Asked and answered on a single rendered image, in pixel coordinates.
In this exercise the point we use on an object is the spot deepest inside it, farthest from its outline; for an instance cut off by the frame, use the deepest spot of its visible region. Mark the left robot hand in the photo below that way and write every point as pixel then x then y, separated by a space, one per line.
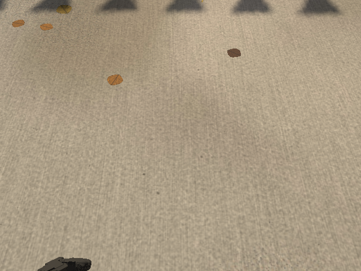
pixel 71 264

